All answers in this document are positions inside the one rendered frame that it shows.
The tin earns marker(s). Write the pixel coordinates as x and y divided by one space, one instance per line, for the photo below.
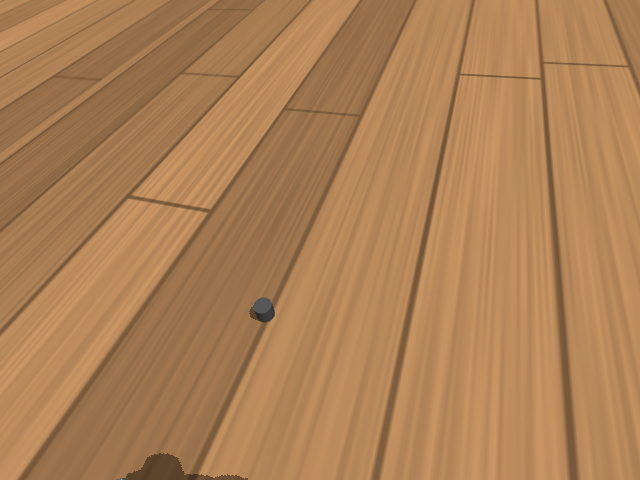
264 309

